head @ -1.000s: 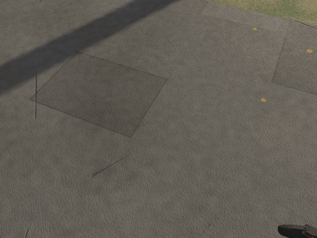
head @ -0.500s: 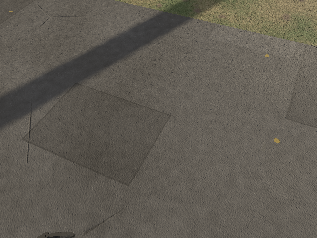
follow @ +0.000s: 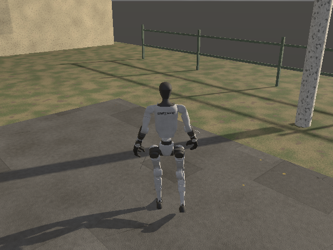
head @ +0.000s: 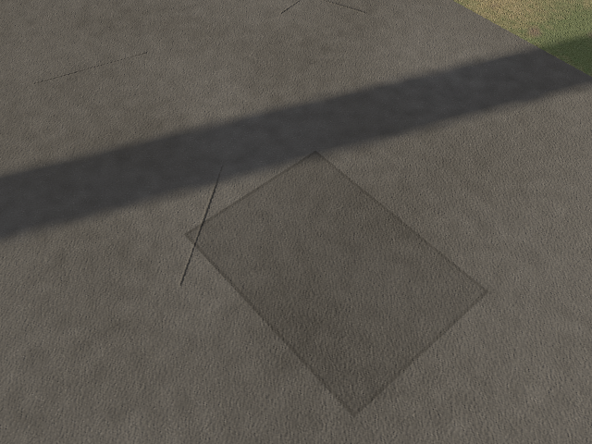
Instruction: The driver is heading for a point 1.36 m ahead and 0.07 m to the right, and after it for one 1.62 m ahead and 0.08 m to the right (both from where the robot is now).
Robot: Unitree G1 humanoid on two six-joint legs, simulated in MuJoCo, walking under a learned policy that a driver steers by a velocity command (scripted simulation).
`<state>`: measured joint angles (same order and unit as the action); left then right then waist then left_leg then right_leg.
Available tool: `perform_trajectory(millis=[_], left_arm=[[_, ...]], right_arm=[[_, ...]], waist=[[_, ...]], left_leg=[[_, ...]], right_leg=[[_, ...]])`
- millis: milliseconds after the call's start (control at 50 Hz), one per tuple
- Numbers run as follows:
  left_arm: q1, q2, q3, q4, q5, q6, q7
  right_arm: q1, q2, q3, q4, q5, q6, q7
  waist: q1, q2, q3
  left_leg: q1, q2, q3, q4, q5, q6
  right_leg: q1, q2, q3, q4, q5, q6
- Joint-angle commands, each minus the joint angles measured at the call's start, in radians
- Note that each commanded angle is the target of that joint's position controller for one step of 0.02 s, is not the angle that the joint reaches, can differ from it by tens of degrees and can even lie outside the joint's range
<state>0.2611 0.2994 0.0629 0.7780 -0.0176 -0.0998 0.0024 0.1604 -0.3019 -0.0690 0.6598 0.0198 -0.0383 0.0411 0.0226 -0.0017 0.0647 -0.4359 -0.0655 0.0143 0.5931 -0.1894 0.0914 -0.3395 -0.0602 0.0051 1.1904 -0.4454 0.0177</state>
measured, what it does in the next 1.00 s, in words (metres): walks ahead: right foot, then left foot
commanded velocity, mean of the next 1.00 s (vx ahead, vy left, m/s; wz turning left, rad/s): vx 0.50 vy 0.00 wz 0.16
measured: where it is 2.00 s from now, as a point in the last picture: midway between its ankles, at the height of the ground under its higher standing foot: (287, 201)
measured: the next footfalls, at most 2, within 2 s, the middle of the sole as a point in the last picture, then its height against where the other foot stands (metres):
right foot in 0.40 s outside the picture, level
left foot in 0.94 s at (249, 334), level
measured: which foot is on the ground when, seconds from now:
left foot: down 0.00-0.42, up 0.44-0.92, down 0.94-1.00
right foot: up 0.00-0.38, down 0.40-0.94, up 0.96-1.00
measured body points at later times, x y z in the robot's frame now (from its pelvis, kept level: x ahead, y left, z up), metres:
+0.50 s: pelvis +0.29 -0.05 +0.00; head +0.32 -0.05 +0.45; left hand +0.44 +0.23 -0.08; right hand +0.37 -0.32 -0.12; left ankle +0.13 +0.07 -0.64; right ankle +0.38 -0.13 -0.72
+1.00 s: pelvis +0.56 +0.03 +0.00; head +0.60 +0.05 +0.45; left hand +0.53 +0.32 -0.13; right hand +0.80 -0.18 -0.07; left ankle +0.64 +0.14 -0.72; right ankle +0.40 -0.13 -0.66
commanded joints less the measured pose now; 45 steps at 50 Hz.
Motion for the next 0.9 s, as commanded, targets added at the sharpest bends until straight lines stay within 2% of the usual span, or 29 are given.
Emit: perform_trajectory(millis=[20, 80, 120, 180, 240, 300, 360, 380, 400, 420, 440, 460, 480, 500, 520, 540, 580, 600, 640, 720, 780, 820, 880, 900], left_arm=[[-0.037, 0.142, 0.031, -0.106, 0.023, -0.035, 0.006], [-0.018, 0.106, 0.024, -0.095, 0.032, -0.003, 0.004], [-0.076, 0.076, 0.012, -0.109, 0.035, 0.004, 0.003], [-0.181, 0.048, -0.003, -0.125, 0.028, -0.002, -0.009], [-0.273, 0.051, -0.007, -0.147, 0.012, -0.011, -0.024], [-0.32, 0.072, -0.002, -0.17, 0.011, -0.019, -0.038], [-0.271, 0.091, 0.007, -0.166, 0.012, -0.025, -0.044], [-0.192, 0.109, 0.019, -0.146, 0.014, -0.027, -0.04], [-0.058, 0.148, 0.037, -0.113, 0.021, -0.028, -0.034], [0.105, 0.218, 0.053, -0.096, 0.033, -0.028, -0.03], [0.178, 0.242, 0.064, -0.055, 0.024, -0.017, -0.038], [0.179, 0.153, 0.039, -0.056, -0.001, -0.014, -0.039], [0.106, 0.124, 0.027, -0.065, 0.001, -0.007, -0.034], [0.045, 0.114, 0.02, -0.075, 0.014, -0.001, -0.031], [0.01, 0.098, 0.014, -0.077, 0.023, 0.0, -0.031], [-0.008, 0.089, 0.009, -0.078, 0.031, -0.003, -0.03], [-0.013, 0.082, 0.007, -0.068, 0.021, -0.009, -0.031], [-0.01, 0.093, 0.01, -0.06, 0.017, -0.012, -0.029], [0.006, 0.121, 0.018, -0.044, 0.013, -0.01, -0.022], [0.05, 0.139, 0.021, -0.014, 0.004, 0.003, -0.013], [0.112, 0.15, 0.023, 0.019, -0.002, 0.013, -0.011], [0.133, 0.155, 0.025, 0.038, -0.005, 0.025, -0.009], [0.127, 0.176, 0.034, 0.052, -0.007, 0.042, 0.0], [0.107, 0.185, 0.036, 0.051, -0.008, 0.046, 0.003]], right_arm=[[0.064, -0.122, -0.034, -0.062, -0.018, -0.019, -0.014], [0.052, -0.119, -0.032, -0.054, -0.019, -0.028, -0.026], [0.083, -0.128, -0.033, -0.029, -0.016, -0.032, -0.037], [0.125, -0.128, -0.03, 0.002, -0.009, -0.031, -0.045], [0.183, -0.143, -0.031, 0.035, -0.004, -0.031, -0.044], [0.227, -0.146, -0.032, 0.064, -0.002, -0.023, -0.045], [0.228, -0.156, -0.037, 0.077, -0.003, -0.009, -0.05], [0.208, -0.155, -0.036, 0.074, -0.002, -0.006, -0.051], [0.199, -0.132, -0.025, 0.066, -0.009, -0.004, -0.051], [0.226, -0.083, -0.005, 0.041, -0.029, -0.009, -0.052], [0.34, -0.014, 0.015, 0.044, -0.008, -0.025, -0.049], [0.269, -0.106, 0.0, 0.048, 0.005, -0.034, -0.045], [0.165, -0.138, -0.01, 0.021, 0.015, -0.039, -0.041], [0.106, -0.129, -0.007, 0.008, 0.004, -0.042, -0.042], [0.088, -0.116, -0.01, 0.002, -0.009, -0.043, -0.041], [0.109, -0.102, -0.011, 0.005, -0.009, -0.04, -0.039], [0.14, -0.07, -0.006, 0.019, -0.008, -0.03, -0.039], [0.127, -0.06, -0.003, 0.016, -0.011, -0.026, -0.041], [0.064, -0.045, 0.004, -0.005, -0.018, -0.025, -0.042], [-0.061, -0.019, 0.016, -0.029, -0.014, -0.038, -0.031], [-0.152, -0.02, 0.017, -0.054, -0.005, -0.046, -0.018], [-0.192, -0.029, 0.015, -0.073, -0.002, -0.051, -0.007], [-0.168, -0.057, 0.005, -0.076, -0.004, -0.056, 0.003], [-0.1, -0.078, -0.007, -0.059, -0.008, -0.057, 0.001]], waist=[[-0.025, 0.051, -0.143], [0.002, 0.047, -0.121], [-0.016, 0.046, -0.093], [-0.064, 0.062, -0.068], [-0.107, 0.069, -0.033], [-0.119, 0.071, -0.012], [-0.083, 0.104, -0.028], [-0.033, 0.105, -0.073], [0.03, 0.086, -0.18], [0.077, -0.033, -0.342], [0.041, -0.314, -0.441], [0.079, -0.201, -0.363], [0.077, -0.121, -0.219], [0.054, -0.046, -0.139], [0.027, -0.032, -0.088], [-0.002, -0.067, -0.085], [-0.024, -0.089, -0.088], [-0.026, -0.083, -0.079], [-0.015, -0.065, -0.057], [0.029, -0.059, -0.035], [0.064, -0.058, -0.015], [0.067, -0.062, -0.001], [0.028, -0.079, -0.021], [-0.018, -0.085, -0.064]], left_leg=[[0.365, 0.267, -0.439, -0.323, 0.115, 0.202], [0.244, 0.241, -0.342, -0.367, 0.265, 0.212], [0.217, 0.218, -0.274, -0.384, 0.315, 0.196], [0.205, 0.172, -0.2, -0.384, 0.247, 0.142], [0.237, 0.202, -0.226, -0.386, 0.143, 0.133], [0.368, 0.256, -0.274, -0.328, 0.18, 0.128], [0.45, 0.282, -0.296, -0.254, 0.35, 0.101], [0.448, 0.252, -0.268, -0.169, 0.513, 0.083], [0.391, 0.197, -0.222, -0.002, 0.583, 0.053], [0.172, 0.112, -0.172, 0.3, 0.339, 0.008], [-0.171, -0.034, -0.127, 0.602, -0.337, -0.058], [-0.297, 0.015, -0.202, 0.695, -0.38, -0.054], [-0.346, 0.064, -0.165, 0.697, -0.288, -0.052], [-0.323, 0.108, -0.125, 0.653, -0.208, -0.055], [-0.296, 0.137, -0.114, 0.596, -0.156, -0.061], [-0.24, 0.161, -0.114, 0.56, -0.126, -0.067], [-0.197, 0.174, -0.095, 0.497, -0.11, -0.082], [-0.204, 0.178, -0.084, 0.46, -0.092, -0.091], [-0.236, 0.188, -0.073, 0.352, -0.002, -0.109], [-0.187, 0.163, -0.044, 0.098, 0.223, -0.111], [-0.166, 0.139, -0.03, -0.003, 0.279, -0.103], [-0.184, 0.13, -0.035, -0.046, 0.242, -0.085], [-0.121, 0.108, -0.024, -0.091, 0.135, -0.045], [-0.013, 0.08, 0.003, -0.115, 0.121, -0.025]], right_leg=[[-0.339, -0.069, 0.086, -0.027, 0.116, -0.013], [-0.279, -0.065, 0.056, -0.132, 0.18, 0.023], [-0.291, -0.06, 0.044, -0.253, 0.301, 0.043], [-0.239, -0.03, 0.03, -0.477, 0.522, 0.04], [-0.214, -0.004, 0.025, -0.597, 0.6, 0.025], [-0.272, 0.006, 0.034, -0.665, 0.516, -0.011], [-0.208, 0.031, 0.011, -0.704, 0.388, -0.055], [-0.088, 0.06, -0.019, -0.737, 0.387, -0.079], [0.131, 0.033, -0.002, -0.72, 0.439, -0.12], [0.456, -0.154, 0.215, -0.669, 0.479, -0.21], [0.725, -0.322, 0.648, -0.796, 0.222, -0.338], [0.695, -0.308, 0.701, -0.869, 0.018, -0.304], [0.566, -0.281, 0.567, -0.893, 0.028, -0.265], [0.432, -0.243, 0.467, -0.916, 0.131, -0.249], [0.333, -0.212, 0.406, -0.946, 0.219, -0.252], [0.272, -0.19, 0.363, -0.967, 0.289, -0.251], [0.223, -0.16, 0.283, -1.003, 0.375, -0.257], [0.205, -0.157, 0.25, -1.019, 0.415, -0.262], [0.199, -0.154, 0.2, -1.045, 0.479, -0.265], [0.204, -0.109, 0.094, -1.054, 0.51, -0.223], [0.251, -0.131, 0.09, -1.039, 0.491, -0.217], [0.317, -0.163, 0.103, -1.011, 0.509, -0.21], [0.395, -0.194, 0.11, -0.931, 0.648, -0.184], [0.395, -0.178, 0.089, -0.849, 0.8, -0.168]])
